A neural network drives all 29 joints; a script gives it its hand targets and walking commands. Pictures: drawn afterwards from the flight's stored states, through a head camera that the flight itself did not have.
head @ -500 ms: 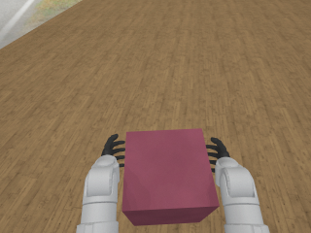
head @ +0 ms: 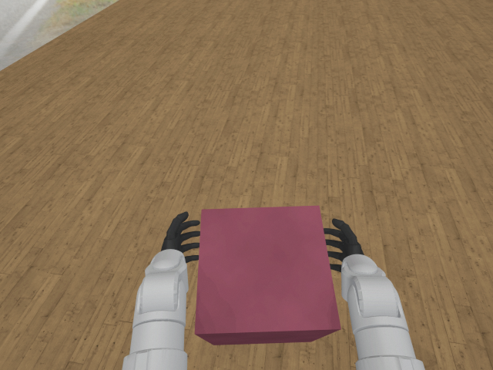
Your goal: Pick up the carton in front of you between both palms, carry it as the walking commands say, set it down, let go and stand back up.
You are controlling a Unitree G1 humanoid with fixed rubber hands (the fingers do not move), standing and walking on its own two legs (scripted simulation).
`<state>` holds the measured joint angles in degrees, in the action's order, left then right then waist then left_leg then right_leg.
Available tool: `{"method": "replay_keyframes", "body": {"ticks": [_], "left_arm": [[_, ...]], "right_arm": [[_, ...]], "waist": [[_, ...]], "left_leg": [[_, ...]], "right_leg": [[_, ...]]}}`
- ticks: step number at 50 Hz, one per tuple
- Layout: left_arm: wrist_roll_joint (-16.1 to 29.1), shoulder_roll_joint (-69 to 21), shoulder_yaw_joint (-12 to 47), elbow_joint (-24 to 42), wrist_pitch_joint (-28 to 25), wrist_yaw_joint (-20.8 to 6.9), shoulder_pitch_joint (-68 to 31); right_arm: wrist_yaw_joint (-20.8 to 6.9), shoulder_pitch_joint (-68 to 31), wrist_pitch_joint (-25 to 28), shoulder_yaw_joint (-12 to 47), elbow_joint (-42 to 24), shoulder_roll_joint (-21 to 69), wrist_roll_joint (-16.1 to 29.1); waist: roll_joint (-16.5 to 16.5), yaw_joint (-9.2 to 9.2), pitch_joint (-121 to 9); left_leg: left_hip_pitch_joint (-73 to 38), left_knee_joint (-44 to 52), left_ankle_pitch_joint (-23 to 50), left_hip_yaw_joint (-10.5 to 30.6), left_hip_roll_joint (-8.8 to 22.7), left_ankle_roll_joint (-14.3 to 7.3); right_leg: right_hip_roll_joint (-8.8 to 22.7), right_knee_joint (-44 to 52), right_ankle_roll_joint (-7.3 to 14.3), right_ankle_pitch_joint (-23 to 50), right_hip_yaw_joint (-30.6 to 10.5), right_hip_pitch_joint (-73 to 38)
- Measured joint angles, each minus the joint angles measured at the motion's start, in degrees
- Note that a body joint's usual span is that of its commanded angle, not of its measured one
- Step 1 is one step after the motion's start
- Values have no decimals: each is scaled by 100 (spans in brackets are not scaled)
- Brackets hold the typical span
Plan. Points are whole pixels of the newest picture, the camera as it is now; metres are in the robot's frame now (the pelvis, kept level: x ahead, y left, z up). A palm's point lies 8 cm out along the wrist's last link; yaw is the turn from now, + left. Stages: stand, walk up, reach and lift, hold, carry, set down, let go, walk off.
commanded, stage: hold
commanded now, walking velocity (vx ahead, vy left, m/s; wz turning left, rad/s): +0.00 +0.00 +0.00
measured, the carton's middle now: (261, 281) +0.30 +0.00 -0.07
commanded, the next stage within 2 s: set down in 0.06 s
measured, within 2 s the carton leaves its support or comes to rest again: neither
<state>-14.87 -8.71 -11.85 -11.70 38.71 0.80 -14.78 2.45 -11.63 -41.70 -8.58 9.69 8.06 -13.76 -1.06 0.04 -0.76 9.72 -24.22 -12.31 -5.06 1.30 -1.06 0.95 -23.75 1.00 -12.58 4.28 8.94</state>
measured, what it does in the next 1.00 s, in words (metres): lowers itself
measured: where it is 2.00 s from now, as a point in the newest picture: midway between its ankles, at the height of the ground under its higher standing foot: outside the picture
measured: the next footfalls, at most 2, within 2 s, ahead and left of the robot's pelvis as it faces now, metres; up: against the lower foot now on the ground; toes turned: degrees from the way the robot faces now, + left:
none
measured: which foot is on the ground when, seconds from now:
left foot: down 0.00-1.00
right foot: down 0.00-1.00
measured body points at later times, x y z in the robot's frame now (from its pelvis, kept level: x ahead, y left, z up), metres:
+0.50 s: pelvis -0.07 +0.01 -0.03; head +0.04 -0.01 +0.40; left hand +0.33 +0.15 -0.03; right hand +0.32 -0.15 -0.05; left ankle +0.01 +0.11 -0.74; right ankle +0.00 -0.11 -0.74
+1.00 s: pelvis -0.09 -0.01 -0.17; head +0.15 -0.03 +0.21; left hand +0.36 +0.13 -0.23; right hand +0.38 -0.16 -0.25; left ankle +0.01 +0.11 -0.74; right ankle +0.00 -0.11 -0.74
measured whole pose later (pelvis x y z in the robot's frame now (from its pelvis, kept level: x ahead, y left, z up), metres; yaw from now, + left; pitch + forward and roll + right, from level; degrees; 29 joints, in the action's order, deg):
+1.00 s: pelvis -0.09 -0.01 -0.17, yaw +0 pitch +37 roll +2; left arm -17.9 -14.9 -32.6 -24.2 16.2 5.7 -45.4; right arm -2.0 -49.9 -19.2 -24.5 35.3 1.0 -18.9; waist -0.8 -1.6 -6.0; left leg 90.0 -75.6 -22.6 -0.9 -0.5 0.4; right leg -0.3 -77.0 2.1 -23.2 0.7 90.9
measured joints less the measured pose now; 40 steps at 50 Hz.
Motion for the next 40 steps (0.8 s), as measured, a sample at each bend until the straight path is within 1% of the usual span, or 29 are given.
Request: {"method": "replay_keyframes", "body": {"ticks": [1,3,7,9,11,13,15,16,18,19,22,26,28,31,32,34,36,39,40], "left_arm": [[-40,5,13,-13,6,-20,13],[-73,2,-55,-74,25,-21,-4],[-162,-29,-135,-242,73,-70,-126],[-259,-99,-349,-507,55,-90,-395],[-499,-246,-783,-954,-54,-92,-824],[-828,-414,-1256,-1328,-236,-31,-1258],[-1099,-537,-1707,-1607,-433,49,-1668],[-1156,-548,-1848,-1717,-525,86,-1842],[-1328,-583,-2076,-1877,-766,110,-2149],[-1394,-590,-2134,-1900,-877,121,-2270],[-1502,-618,-2381,-1909,-1215,131,-2571],[-1614,-604,-2587,-1959,-1648,108,-2867],[-1526,-597,-2590,-1989,-1960,130,-2913],[-1257,-575,-2376,-1827,-2374,223,-2874],[-1160,-582,-2294,-1756,-2485,273,-2869],[-810,-592,-2057,-1524,-2669,414,-2780],[-557,-587,-1893,-1370,-2794,532,-2760],[-269,-593,-1698,-1151,-2770,679,-2769],[-135,-613,-1686,-1049,-2744,705,-2751]], "right_arm": [[-10,0,-39,9,-13,-1,-21],[-52,-76,-76,-12,101,12,-57],[-102,-240,-101,-171,322,43,-193],[-166,-511,-32,-449,632,104,-339],[-196,-936,98,-920,1100,235,-612],[-199,-1366,287,-1384,1521,333,-870],[-276,-1836,541,-1782,1974,335,-1165],[-326,-2048,680,-1943,2173,311,-1291],[-426,-2397,949,-2226,2426,253,-1441],[-474,-2548,1083,-2316,2509,220,-1498],[-602,-2920,1477,-2489,2703,151,-1662],[-622,-3229,1926,-2569,2864,90,-1815],[-610,-3238,2166,-2439,2818,12,-1717],[-581,-3265,2576,-2185,2743,-137,-1427],[-552,-3269,2664,-2098,2674,-187,-1267],[-460,-3214,2812,-1841,2471,-282,-903],[-369,-3207,2933,-1647,2361,-377,-611],[-274,-3287,2877,-1445,2233,-536,-247],[-245,-3306,2830,-1354,2166,-572,-189]], "waist": [[-19,-47,42],[-34,-82,114],[-40,-48,200],[-33,-31,308],[-37,-18,396],[-20,-35,514],[-38,-13,651],[-49,12,720],[-63,-6,850],[-63,-34,929],[-66,-34,1133],[-66,-23,1359],[-88,-25,1392],[-68,-19,1416],[-54,-32,1416],[-40,-33,1324],[-11,-47,1186],[-8,-92,900],[-20,-88,760]], "left_leg": [[-141,122,228,154,-40,19],[-338,236,179,264,-68,47],[-485,291,133,357,-111,55],[-479,174,120,359,-123,37],[-328,-73,44,366,-119,20],[-146,-330,-37,372,-137,-3],[103,-610,-96,423,-162,2],[243,-739,-113,446,-173,5],[551,-967,-146,439,-189,-7],[704,-1054,-150,414,-195,-10],[1248,-1302,-138,387,-210,-8],[2152,-1647,-107,375,-212,-10],[2748,-1911,-123,390,-203,-5],[3713,-2378,-188,387,-209,9],[4036,-2548,-220,380,-211,13],[4706,-2907,-296,381,-212,22],[5314,-3266,-391,370,-207,36],[6113,-3793,-551,360,-205,53],[6366,-3962,-603,369,-204,58]], "right_leg": [[-31,103,-12,13,-51,-119],[-68,230,-50,130,-135,-280],[-60,310,-44,200,-140,-438],[-45,177,-39,168,-138,-427],[-53,-49,-33,94,-152,-287],[-69,-333,-34,31,-222,-89],[-86,-596,-11,-39,-252,142],[-90,-729,-8,-81,-260,277],[-86,-974,-19,-111,-294,598],[-82,-1092,-25,-123,-325,774],[-79,-1389,-18,-133,-374,1348],[-86,-1748,-35,-97,-402,2264],[-95,-1995,-26,-115,-388,2847],[-83,-2489,-16,-193,-387,3824],[-79,-2674,-16,-230,-393,4155],[-74,-3047,-10,-316,-388,4829],[-74,-3423,0,-416,-396,5449],[-72,-3971,9,-586,-402,6262],[-72,-4137,14,-640,-394,6510]]}}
